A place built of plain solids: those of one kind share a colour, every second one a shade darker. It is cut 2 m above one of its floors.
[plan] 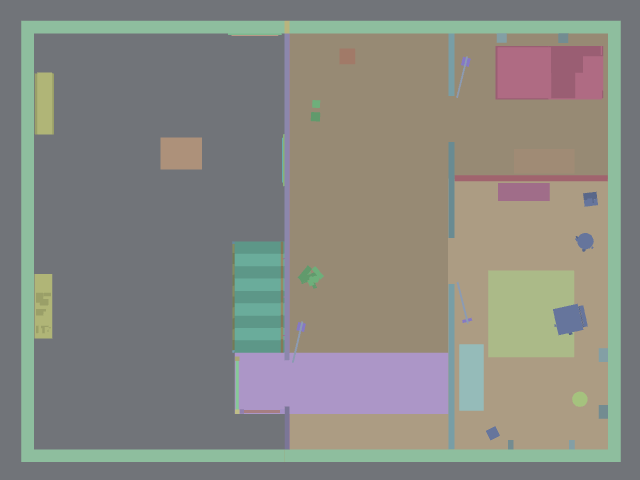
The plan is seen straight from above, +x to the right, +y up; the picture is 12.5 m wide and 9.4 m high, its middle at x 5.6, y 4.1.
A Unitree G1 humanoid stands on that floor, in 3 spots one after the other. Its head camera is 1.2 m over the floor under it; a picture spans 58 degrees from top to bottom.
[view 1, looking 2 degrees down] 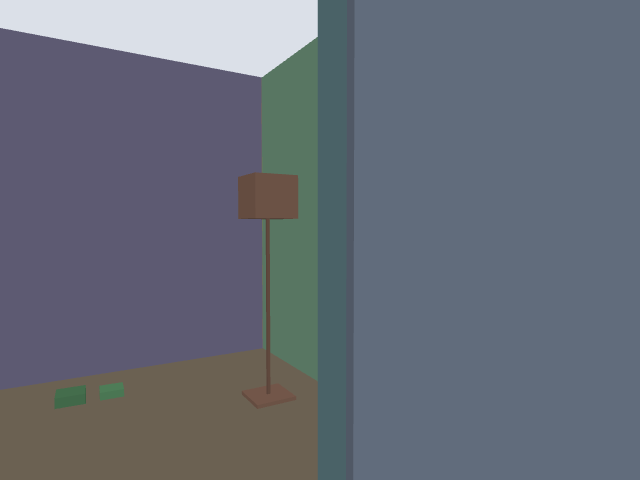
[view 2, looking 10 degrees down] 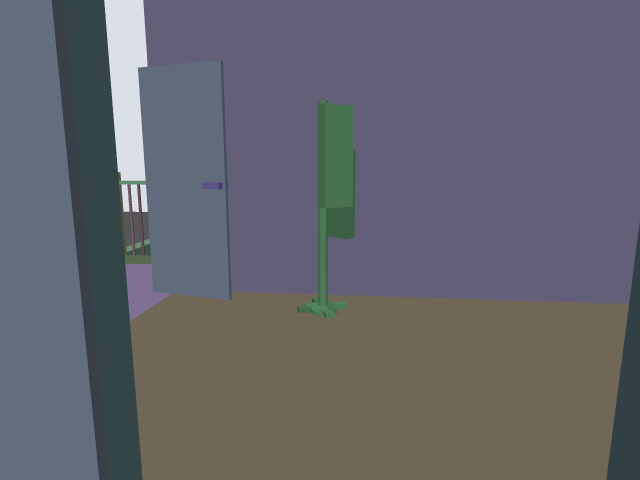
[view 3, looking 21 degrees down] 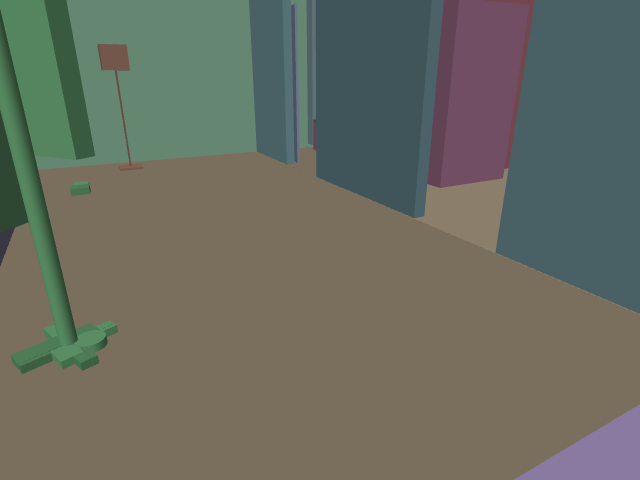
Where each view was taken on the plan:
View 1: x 8.88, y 6.47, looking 149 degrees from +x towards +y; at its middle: upper_partition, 0.88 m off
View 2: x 8.88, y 3.69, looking -174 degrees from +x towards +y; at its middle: clutter_clhall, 3.49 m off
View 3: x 5.66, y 1.29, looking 62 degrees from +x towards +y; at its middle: upper_floor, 3.35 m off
